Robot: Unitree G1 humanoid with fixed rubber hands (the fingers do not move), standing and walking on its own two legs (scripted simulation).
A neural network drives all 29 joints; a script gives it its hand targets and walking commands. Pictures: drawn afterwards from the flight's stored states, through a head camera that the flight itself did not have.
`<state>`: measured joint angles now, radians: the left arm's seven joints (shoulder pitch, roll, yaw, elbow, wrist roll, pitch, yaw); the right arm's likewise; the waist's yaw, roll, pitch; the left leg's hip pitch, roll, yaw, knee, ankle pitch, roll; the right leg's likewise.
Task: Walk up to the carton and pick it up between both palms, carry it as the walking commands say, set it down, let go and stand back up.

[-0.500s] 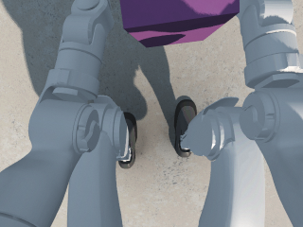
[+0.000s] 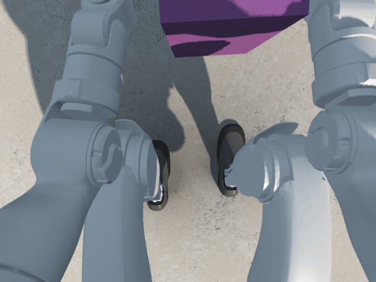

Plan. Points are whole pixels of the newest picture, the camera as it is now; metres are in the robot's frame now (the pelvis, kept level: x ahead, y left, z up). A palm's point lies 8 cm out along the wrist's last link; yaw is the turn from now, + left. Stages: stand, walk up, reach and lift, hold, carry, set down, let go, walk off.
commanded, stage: set down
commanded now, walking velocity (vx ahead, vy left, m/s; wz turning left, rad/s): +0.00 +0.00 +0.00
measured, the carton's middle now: out of the picture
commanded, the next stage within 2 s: none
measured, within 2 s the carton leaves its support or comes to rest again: rests again in 0.86 s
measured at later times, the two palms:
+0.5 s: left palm out of the picture +0.55 +0.12 -0.17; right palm out of the picture +0.56 -0.16 -0.17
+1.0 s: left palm out of the picture +0.55 +0.13 -0.18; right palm out of the picture +0.56 -0.16 -0.18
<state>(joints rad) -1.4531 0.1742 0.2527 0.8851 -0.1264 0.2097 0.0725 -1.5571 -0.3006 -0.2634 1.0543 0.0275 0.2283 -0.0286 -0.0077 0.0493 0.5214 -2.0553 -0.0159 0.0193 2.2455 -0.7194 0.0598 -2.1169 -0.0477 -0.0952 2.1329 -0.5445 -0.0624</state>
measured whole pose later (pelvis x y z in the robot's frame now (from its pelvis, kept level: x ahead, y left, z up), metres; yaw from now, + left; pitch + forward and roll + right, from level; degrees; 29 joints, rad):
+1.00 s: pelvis +0.00 +0.00 -0.01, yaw +0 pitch +30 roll -3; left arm -1.46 0.23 0.14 0.95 -0.07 0.16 0.14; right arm -1.57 -0.31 -0.25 1.14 0.02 0.11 -0.10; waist -0.01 0.04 0.52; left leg -2.07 -0.02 0.02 2.27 -0.73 0.06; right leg -2.13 -0.04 -0.09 2.16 -0.55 -0.06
